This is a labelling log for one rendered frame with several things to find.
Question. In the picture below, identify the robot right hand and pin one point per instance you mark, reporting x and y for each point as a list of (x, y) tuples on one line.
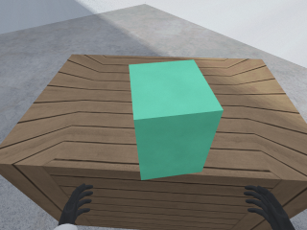
[(272, 212)]

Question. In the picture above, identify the carton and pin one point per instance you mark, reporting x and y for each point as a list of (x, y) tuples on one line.
[(175, 115)]

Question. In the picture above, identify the robot left hand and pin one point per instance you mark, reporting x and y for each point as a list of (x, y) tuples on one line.
[(70, 211)]

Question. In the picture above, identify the pedestal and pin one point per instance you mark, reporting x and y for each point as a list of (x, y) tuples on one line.
[(80, 130)]

